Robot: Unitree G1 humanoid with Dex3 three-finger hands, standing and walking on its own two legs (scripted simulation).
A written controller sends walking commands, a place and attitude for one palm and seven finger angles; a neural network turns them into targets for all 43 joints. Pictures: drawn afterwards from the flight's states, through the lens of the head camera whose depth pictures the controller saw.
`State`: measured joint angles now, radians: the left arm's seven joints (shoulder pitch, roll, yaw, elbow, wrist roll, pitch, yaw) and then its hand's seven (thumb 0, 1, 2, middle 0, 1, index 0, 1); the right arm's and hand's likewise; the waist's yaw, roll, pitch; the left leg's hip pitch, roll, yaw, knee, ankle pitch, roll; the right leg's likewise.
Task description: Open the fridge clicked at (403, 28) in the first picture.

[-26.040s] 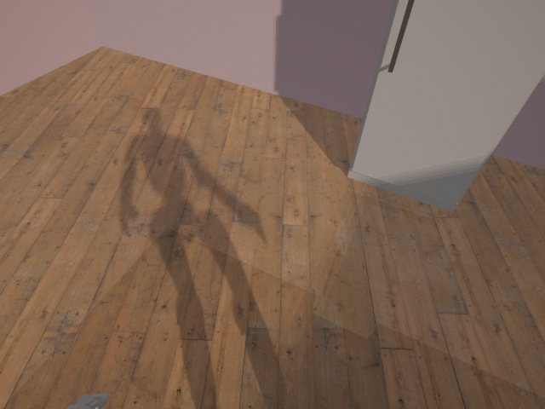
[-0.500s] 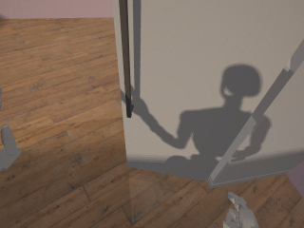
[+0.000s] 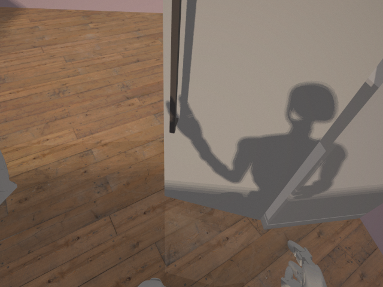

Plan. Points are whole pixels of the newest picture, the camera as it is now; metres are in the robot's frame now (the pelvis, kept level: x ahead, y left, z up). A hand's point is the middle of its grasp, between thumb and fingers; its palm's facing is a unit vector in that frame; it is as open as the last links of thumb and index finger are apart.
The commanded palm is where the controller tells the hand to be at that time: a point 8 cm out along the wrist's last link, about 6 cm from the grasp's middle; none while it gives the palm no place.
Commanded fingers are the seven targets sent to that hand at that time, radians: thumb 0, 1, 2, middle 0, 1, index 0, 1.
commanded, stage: step back with the hand held close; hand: left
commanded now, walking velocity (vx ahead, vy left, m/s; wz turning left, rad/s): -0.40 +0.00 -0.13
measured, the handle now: (176, 59) +0.61 +0.09 +0.16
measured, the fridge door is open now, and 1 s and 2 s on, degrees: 69 69 69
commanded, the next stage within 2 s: stop stepping back and stand still in 0.44 s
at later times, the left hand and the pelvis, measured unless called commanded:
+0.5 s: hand out of the picture +0.11 +0.28 +0.19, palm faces +0.34 -0.83 -0.44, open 7.4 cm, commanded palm +0.06 +0.30 +0.20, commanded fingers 0.00 0.90 0.90 -0.20 -0.30 -0.20 -0.30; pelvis -0.11 +0.02 +0.02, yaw -5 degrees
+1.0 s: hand out of the picture +0.02 +0.29 +0.19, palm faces +0.30 -0.82 -0.48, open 7.4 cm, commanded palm -0.02 +0.33 +0.20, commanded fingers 0.00 0.90 0.90 -0.20 -0.30 -0.20 -0.30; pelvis -0.21 +0.06 +0.02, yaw -8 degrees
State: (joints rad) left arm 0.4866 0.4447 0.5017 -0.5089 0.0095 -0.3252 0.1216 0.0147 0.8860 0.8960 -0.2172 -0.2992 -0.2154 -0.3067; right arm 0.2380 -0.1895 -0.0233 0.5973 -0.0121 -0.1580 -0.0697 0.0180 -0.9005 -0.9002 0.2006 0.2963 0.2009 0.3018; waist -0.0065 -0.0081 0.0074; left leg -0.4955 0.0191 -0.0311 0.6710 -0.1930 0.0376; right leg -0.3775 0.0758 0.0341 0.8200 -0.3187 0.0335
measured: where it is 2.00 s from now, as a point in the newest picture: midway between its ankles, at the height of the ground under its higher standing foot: outside the picture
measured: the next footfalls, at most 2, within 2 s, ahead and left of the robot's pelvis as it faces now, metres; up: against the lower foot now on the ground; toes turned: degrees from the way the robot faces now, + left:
right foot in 0.04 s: -0.05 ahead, -0.12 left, +0.00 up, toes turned +1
right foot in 0.56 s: -0.18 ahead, -0.09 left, +0.00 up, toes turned -5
